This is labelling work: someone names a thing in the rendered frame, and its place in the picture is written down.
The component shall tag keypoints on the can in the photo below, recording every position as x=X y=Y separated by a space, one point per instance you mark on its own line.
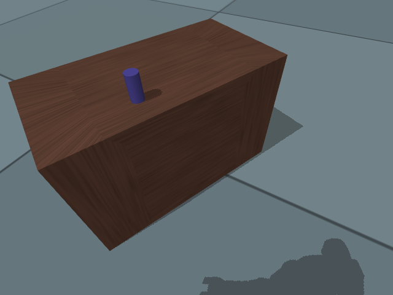
x=134 y=86

